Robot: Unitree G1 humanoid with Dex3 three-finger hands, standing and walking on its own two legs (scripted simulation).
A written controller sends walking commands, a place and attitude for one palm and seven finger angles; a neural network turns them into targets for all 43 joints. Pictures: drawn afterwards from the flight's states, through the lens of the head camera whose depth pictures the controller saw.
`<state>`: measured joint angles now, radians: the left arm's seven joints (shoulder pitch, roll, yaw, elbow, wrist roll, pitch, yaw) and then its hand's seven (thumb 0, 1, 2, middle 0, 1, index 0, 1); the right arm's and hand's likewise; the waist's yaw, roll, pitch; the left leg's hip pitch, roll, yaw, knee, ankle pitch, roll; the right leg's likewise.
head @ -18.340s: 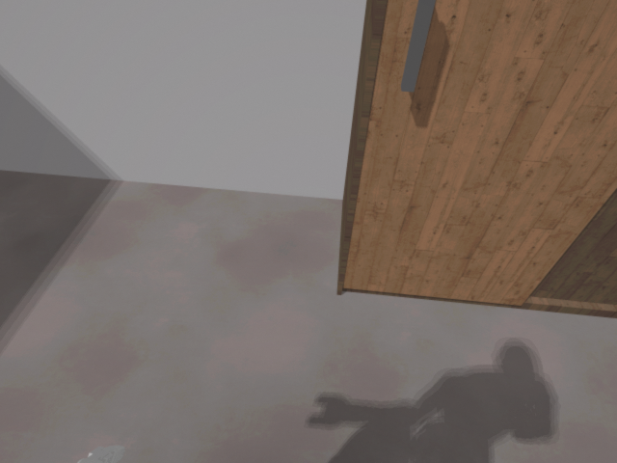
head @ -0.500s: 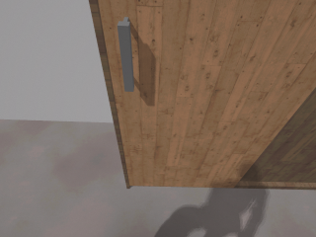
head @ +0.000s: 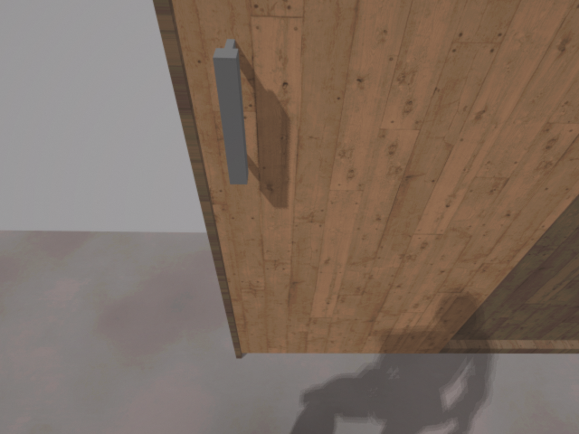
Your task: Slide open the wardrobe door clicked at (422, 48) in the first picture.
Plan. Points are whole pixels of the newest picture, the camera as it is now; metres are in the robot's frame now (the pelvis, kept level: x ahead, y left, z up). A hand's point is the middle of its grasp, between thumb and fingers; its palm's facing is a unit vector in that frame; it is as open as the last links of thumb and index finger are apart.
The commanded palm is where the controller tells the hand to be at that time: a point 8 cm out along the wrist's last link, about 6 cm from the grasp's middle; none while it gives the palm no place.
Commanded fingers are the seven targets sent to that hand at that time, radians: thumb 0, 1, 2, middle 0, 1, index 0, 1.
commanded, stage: look again from close up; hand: left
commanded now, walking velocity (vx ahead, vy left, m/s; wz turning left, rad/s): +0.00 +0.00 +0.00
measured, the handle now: (235, 116) +0.47 +0.11 +0.21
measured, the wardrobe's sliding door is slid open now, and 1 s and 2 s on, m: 0.00 0.00 0.00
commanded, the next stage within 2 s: raise the hand with hooked fingers in 0.32 s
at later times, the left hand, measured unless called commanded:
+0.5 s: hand out of the picture +0.05 +0.21 -0.13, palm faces +0.16 -0.96 -0.23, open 7.4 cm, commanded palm +0.08 +0.24 -0.04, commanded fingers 0.00 0.78 0.85 -0.21 -0.38 -0.21 -0.38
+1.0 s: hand out of the picture +0.12 +0.19 +0.05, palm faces +0.20 -0.98 -0.07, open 9.5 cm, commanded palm +0.12 +0.25 +0.05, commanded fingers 0.00 0.20 0.60 -0.25 -0.75 -0.25 -0.75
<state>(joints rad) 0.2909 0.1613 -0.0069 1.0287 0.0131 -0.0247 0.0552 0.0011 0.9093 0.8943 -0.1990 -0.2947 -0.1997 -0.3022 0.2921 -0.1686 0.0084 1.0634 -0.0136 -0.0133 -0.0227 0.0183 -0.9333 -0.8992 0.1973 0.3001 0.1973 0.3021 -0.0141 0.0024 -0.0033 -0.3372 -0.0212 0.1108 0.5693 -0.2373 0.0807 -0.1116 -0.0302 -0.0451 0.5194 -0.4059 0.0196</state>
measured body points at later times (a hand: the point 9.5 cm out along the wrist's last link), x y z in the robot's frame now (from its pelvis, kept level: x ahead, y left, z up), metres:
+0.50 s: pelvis -0.02 +0.00 +0.00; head -0.01 +0.02 +0.45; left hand +0.04 +0.26 -0.11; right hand +0.06 -0.25 -0.12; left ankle +0.04 +0.07 -0.73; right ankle -0.08 -0.13 -0.72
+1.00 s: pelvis -0.06 -0.04 -0.05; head -0.07 -0.02 +0.40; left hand +0.10 +0.25 +0.06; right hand +0.13 -0.27 -0.09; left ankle +0.04 +0.06 -0.73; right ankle -0.03 -0.11 -0.73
